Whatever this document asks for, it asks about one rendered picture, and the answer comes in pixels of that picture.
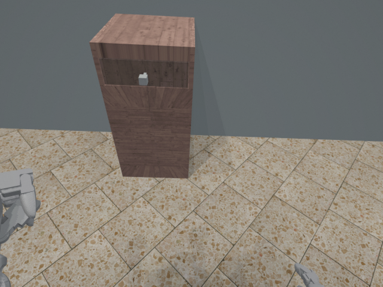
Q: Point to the robot left hand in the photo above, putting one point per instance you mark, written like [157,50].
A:
[17,192]

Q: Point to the handle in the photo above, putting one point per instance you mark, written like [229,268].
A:
[143,79]

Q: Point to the drawer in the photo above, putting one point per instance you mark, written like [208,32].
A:
[161,73]

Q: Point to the cabinet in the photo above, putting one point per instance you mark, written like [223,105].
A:
[150,125]

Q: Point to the robot right hand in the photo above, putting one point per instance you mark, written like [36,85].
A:
[309,277]

